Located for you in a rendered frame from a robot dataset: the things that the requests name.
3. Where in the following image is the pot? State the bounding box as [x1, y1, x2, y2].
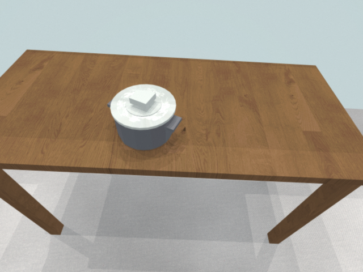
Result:
[107, 100, 182, 150]

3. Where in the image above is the lid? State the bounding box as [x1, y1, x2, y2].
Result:
[110, 84, 176, 130]

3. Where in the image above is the knob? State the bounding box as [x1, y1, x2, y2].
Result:
[129, 87, 156, 109]

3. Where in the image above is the table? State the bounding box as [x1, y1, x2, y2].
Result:
[0, 50, 363, 244]

